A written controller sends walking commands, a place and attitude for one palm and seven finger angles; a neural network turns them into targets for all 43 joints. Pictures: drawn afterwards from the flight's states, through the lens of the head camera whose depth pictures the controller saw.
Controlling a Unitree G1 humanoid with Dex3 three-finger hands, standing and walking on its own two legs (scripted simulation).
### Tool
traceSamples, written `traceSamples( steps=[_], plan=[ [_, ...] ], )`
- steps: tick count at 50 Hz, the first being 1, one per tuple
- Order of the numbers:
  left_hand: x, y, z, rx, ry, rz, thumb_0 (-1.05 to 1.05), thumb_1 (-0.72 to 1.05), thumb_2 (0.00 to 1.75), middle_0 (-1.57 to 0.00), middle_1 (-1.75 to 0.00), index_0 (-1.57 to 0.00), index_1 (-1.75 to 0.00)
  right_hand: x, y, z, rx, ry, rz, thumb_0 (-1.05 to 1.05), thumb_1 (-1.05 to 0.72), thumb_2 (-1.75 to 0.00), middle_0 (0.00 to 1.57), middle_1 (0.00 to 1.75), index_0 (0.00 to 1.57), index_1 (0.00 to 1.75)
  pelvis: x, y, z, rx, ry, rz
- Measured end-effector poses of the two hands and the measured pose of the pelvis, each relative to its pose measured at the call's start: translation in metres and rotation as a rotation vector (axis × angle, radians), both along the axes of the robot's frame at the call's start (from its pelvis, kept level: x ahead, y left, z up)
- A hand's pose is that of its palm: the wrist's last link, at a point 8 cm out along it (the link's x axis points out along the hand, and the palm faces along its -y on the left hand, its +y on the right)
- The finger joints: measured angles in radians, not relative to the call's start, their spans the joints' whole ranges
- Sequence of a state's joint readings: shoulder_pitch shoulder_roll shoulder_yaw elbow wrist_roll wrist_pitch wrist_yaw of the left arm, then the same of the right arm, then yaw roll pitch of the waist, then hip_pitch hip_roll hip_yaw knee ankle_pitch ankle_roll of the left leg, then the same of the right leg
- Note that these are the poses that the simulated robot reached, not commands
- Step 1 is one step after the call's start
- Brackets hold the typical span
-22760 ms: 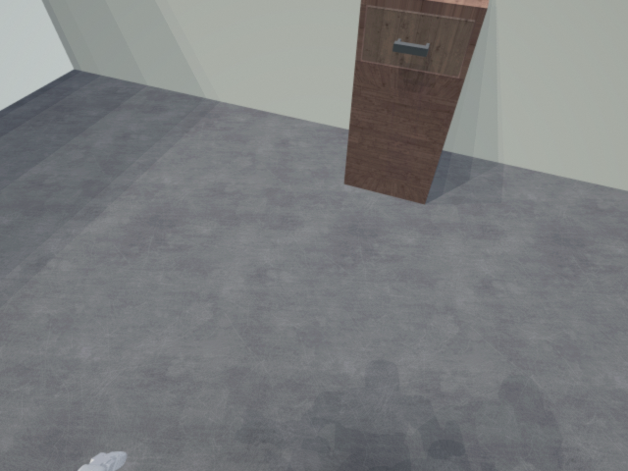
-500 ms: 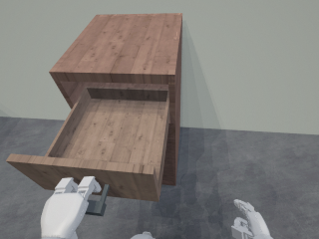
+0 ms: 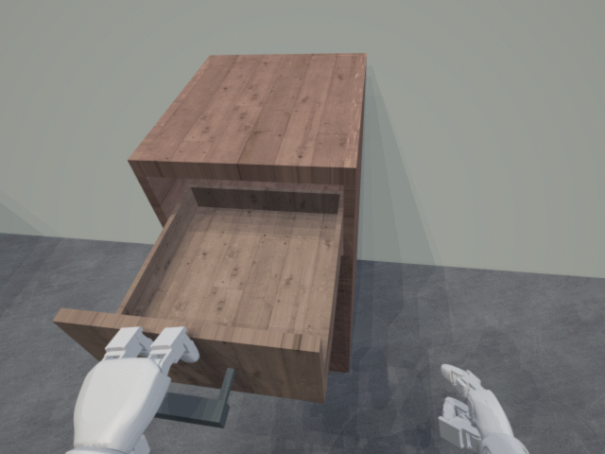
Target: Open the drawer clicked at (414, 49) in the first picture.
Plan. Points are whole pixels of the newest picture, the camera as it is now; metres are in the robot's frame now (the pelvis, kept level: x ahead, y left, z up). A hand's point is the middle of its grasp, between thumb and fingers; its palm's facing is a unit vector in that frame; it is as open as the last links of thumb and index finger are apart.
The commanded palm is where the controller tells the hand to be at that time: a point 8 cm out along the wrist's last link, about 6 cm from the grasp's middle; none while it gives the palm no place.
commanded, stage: lift the hand off the handle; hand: left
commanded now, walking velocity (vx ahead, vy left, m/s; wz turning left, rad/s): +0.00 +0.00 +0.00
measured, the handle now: (189, 389) +0.21 +0.19 -0.02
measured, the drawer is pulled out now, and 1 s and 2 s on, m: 0.29 0.29 0.29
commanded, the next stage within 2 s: draw the hand back to the body in 0.54 s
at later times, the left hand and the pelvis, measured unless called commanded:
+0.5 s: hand (131, 362) +0.18 +0.20 +0.12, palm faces +0.09 -0.18 -0.98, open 13.8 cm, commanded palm +0.14 +0.20 +0.18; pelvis +0.00 +0.01 +0.02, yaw -1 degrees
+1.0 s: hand (98, 368) +0.17 +0.23 +0.13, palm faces +0.05 -0.16 -0.99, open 13.9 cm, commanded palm +0.14 +0.23 +0.19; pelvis +0.00 +0.01 +0.03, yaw -1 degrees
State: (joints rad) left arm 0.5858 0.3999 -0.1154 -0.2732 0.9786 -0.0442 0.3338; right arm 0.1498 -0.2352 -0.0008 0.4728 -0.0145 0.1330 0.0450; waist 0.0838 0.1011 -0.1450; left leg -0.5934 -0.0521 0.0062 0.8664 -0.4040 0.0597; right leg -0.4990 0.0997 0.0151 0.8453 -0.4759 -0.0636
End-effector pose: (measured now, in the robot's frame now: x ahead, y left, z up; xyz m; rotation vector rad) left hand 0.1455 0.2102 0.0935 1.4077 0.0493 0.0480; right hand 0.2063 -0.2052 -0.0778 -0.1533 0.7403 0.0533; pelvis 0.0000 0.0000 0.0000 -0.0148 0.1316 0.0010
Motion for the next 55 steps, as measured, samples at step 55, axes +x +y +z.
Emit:
traceSamples(
  steps=[55],
  plan=[
    [-0.001,0.031,0.089,0.01,-0.038,0.01,0.0,-0.49,0.3,-0.32,-1.2,-0.32,-1.2,0.003,0.018,0.035,-0.009,-0.018,0.024,0.01,-0.9,-0.9,0.2,0.3,0.2,0.3,0.003,0.016,0.026,-0.015,-0.093,-0.011]
  ],
)
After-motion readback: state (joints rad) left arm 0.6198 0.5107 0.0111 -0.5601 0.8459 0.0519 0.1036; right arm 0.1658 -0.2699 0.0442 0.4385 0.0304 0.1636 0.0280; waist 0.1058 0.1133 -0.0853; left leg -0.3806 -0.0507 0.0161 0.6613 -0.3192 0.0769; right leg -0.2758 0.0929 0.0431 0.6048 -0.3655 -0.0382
